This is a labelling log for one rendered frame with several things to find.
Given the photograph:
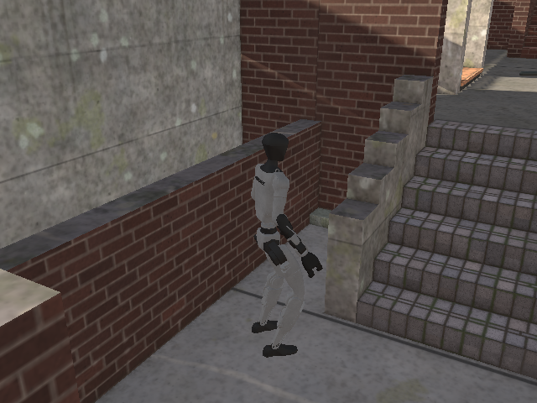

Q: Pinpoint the right robot hand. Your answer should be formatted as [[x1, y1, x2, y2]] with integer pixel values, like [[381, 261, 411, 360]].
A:
[[301, 252, 323, 278]]

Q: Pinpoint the right robot upper arm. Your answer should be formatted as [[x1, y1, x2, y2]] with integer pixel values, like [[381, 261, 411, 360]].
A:
[[272, 174, 289, 226]]

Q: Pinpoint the left robot upper arm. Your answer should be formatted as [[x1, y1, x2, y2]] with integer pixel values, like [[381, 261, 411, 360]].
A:
[[251, 164, 264, 201]]

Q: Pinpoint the robot torso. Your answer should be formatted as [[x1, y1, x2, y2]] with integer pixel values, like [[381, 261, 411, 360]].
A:
[[255, 167, 285, 253]]

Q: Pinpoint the robot right thigh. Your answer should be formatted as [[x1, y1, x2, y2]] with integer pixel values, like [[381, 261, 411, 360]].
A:
[[268, 241, 305, 306]]

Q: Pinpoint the right robot forearm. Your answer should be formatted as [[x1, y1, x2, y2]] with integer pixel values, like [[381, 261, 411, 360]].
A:
[[276, 214, 309, 257]]

